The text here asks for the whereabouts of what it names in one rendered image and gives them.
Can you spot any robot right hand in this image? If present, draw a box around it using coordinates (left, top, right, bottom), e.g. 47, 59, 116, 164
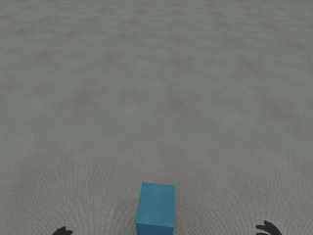
255, 220, 282, 235

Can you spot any carton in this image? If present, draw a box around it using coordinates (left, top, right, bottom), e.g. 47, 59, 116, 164
135, 182, 175, 235

